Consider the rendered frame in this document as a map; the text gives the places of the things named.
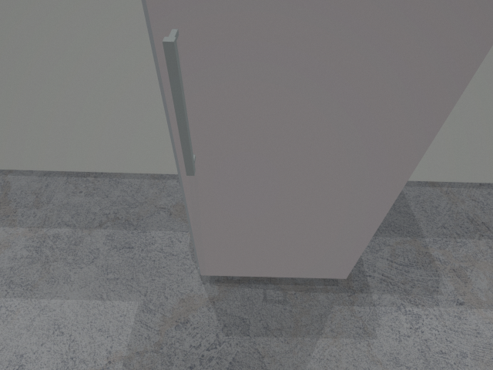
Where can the fridge door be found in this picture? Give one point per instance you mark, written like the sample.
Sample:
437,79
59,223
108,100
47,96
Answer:
308,117

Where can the handle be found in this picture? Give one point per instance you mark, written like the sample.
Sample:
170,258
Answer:
176,84

